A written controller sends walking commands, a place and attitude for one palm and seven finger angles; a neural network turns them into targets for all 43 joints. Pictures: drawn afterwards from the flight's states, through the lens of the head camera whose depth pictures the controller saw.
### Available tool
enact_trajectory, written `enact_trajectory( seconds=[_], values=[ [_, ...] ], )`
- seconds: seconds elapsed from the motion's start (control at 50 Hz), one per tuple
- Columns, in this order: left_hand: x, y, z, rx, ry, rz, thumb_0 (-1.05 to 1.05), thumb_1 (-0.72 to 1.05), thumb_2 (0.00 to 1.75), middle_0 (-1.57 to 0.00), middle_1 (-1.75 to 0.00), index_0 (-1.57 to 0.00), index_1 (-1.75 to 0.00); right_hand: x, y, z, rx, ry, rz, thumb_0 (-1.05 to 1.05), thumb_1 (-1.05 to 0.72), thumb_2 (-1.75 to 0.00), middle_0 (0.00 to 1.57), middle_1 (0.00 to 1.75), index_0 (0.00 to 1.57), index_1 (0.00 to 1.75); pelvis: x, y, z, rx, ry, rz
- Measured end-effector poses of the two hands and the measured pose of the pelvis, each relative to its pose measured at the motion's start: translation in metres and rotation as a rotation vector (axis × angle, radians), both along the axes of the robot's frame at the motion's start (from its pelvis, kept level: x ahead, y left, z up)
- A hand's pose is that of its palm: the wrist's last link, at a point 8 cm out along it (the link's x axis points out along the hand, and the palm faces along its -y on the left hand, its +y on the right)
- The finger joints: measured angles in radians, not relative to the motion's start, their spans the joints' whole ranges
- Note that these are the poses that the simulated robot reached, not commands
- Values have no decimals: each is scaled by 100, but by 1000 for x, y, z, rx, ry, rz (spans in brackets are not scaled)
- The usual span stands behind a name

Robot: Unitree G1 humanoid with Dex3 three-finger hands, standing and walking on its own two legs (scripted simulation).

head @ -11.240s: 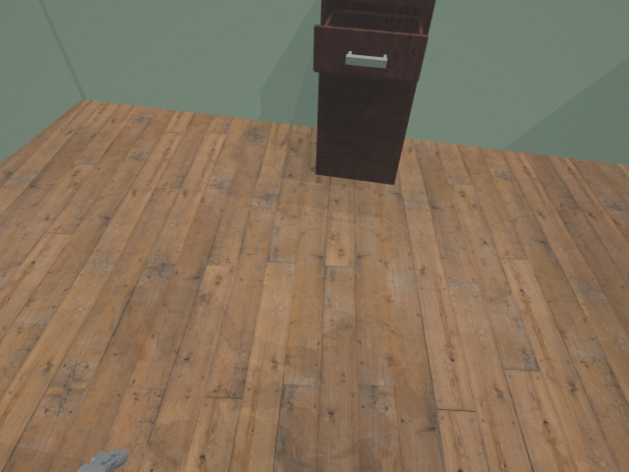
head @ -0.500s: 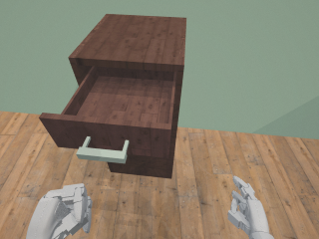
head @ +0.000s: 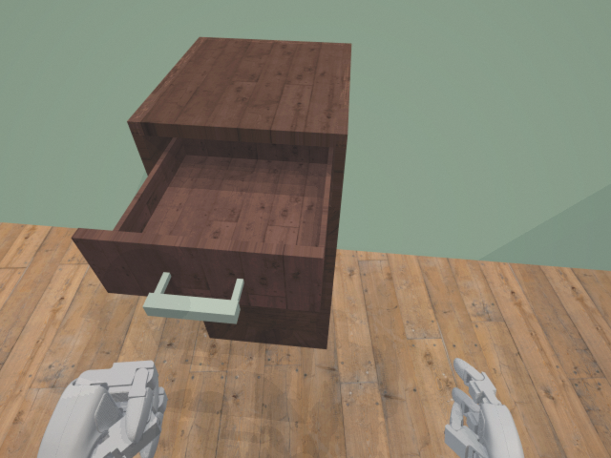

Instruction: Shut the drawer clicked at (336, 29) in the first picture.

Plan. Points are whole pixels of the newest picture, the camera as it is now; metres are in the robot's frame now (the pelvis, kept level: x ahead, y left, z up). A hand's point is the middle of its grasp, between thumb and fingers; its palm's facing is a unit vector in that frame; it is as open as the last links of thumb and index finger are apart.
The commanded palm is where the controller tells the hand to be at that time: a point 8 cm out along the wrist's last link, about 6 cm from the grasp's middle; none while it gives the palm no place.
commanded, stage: raise the hand and make a fist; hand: left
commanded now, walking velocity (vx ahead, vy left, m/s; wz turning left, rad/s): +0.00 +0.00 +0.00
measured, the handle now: (197, 295) +0.34 +0.20 +0.01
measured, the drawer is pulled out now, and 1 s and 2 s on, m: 0.26 0.26 0.26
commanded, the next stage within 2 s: bring the fist close to the handle in 0.10 s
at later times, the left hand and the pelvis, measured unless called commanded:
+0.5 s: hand (165, 413) +0.15 +0.16 +0.08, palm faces +0.02 -1.00 -0.07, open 3.2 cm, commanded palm +0.12 +0.22 +0.08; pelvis -0.01 -0.02 +0.00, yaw +1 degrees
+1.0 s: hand (193, 390) +0.19 +0.16 +0.03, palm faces -0.01 -1.00 -0.05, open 3.3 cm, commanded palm +0.17 +0.21 +0.03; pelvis -0.01 +0.00 -0.02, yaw +0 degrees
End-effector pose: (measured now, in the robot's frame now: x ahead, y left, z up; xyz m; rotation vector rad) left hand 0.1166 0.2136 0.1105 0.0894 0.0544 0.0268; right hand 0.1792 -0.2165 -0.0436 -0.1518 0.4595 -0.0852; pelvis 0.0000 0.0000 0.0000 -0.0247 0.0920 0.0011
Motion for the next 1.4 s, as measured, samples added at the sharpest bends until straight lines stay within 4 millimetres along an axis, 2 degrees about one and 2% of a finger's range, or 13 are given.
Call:
enact_trajectory(
  seconds=[0.14, 0.22, 0.32, 0.42, 0.62, 1.04, 1.24, 1.3, 1.4],
  values=[
    [-2, -3, 6, -1, -39, 6, 1, 90, 90, -140, -160, -140, -160, 2, -6, -1, 7, -17, 6, 1, -90, -90, 20, 30, 20, 30, -1, -6, 0, -1, -4, 6],
    [-1, -7, 0, -2, -8, -11, 1, 90, 90, -140, -160, -140, -160, 3, -9, -1, 11, -23, 3, 1, -90, -90, 20, 30, 20, 30, -2, -10, 1, 3, -4, 5],
    [1, -1, -7, 2, 2, 10, 1, 89, 90, -140, -160, -140, -160, 3, -14, -1, 2, -16, 2, 1, -90, -90, 20, 30, 20, 30, -4, -15, 2, 5, -1, 9],
    [9, 5, -17, -9, 1, 26, 1, 90, 90, -140, -160, -140, -160, 0, -21, -6, -19, 14, 4, 1, -90, -90, 20, 30, 20, 30, -5, -19, 1, 3, 12, 13],
    [26, 3, -37, -29, 17, -20, 1, 90, 90, -140, -160, -140, -160, -13, -33, -17, -48, 77, -31, 1, -90, -90, 20, 30, 20, 30, -6, -17, -3, 5, 41, 9],
    [62, -3, -77, -43, 1, -35, 1, 90, 90, -140, -160, -140, -160, -20, -15, -51, -53, 175, -15, 1, -90, -90, 20, 30, 20, 30, -10, -4, -28, 0, 134, 1],
    [84, -5, -103, -45, 15, -53, 1, 90, 90, -140, -160, -140, -160, -22, -17, -68, -72, 227, -10, 1, -90, -90, 20, 30, 20, 30, -11, -3, -41, -2, 182, -3],
    [88, -3, -102, -44, 8, -48, 2, 90, 90, -140, -160, -140, -160, -24, -19, -70, -74, 243, -19, 1, -90, -90, 20, 30, 20, 30, -10, -3, -42, -3, 188, -6],
    [85, 1, -90, -36, -5, -34, 2, 90, 90, -140, -160, -140, -160, -26, -21, -67, -61, 256, -44, 1, -90, -90, 20, 30, 20, 30, -6, -3, -38, -3, 184, -9]
  ],
)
